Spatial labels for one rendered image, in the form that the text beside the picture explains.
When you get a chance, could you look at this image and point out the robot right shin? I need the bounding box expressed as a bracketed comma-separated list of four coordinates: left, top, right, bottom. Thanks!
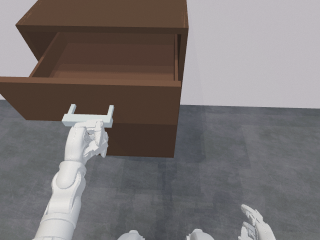
[192, 229, 203, 233]

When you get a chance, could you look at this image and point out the handle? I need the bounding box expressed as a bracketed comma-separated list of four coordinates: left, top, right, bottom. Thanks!
[62, 104, 114, 128]

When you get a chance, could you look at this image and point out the robot shin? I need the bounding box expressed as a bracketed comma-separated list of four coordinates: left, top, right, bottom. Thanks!
[192, 229, 203, 233]
[129, 230, 139, 234]

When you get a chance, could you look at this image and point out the drawer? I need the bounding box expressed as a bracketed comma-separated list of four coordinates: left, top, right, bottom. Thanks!
[0, 32, 181, 125]

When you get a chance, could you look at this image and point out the left robot hand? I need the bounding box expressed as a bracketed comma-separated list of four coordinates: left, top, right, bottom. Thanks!
[64, 119, 109, 166]

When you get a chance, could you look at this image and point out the right robot hand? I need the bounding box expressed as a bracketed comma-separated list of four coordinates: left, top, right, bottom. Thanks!
[238, 204, 276, 240]

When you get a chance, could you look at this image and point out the robot left forearm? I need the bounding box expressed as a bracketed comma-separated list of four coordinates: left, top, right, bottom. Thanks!
[32, 160, 87, 240]

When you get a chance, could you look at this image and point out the robot left shin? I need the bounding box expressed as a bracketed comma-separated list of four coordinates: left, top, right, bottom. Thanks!
[129, 230, 139, 234]

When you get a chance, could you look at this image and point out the cabinet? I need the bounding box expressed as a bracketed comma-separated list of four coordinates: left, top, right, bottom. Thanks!
[15, 0, 189, 158]

